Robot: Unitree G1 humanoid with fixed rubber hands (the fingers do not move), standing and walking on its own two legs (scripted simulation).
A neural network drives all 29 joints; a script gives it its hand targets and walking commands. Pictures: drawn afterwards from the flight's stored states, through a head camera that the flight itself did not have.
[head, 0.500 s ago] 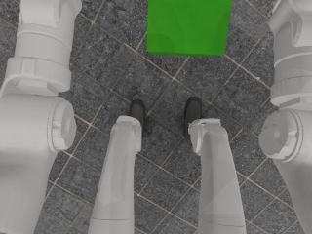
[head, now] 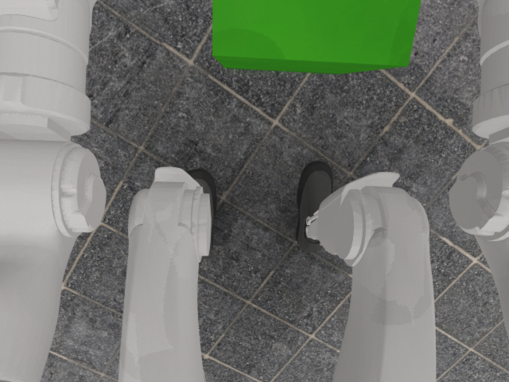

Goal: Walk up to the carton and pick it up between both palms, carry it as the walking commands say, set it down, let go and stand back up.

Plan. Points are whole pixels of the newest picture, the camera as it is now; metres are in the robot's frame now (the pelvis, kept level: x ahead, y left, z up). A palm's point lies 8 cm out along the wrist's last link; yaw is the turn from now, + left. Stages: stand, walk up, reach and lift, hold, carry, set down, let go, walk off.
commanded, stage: reach and lift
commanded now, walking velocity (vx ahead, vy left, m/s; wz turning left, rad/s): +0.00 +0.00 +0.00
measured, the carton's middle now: out of the picture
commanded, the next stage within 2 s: none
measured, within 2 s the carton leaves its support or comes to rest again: neither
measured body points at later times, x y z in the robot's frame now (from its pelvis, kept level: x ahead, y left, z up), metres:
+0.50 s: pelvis +0.02 +0.00 -0.08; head +0.41 +0.01 +0.12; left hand +0.58 +0.19 -0.30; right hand +0.58 -0.20 -0.28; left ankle +0.12 +0.12 -0.42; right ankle +0.14 -0.13 -0.42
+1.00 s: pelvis +0.02 +0.00 -0.08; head +0.41 +0.00 +0.12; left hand +0.60 +0.18 -0.29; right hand +0.59 -0.19 -0.29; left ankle +0.12 +0.12 -0.42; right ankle +0.14 -0.13 -0.42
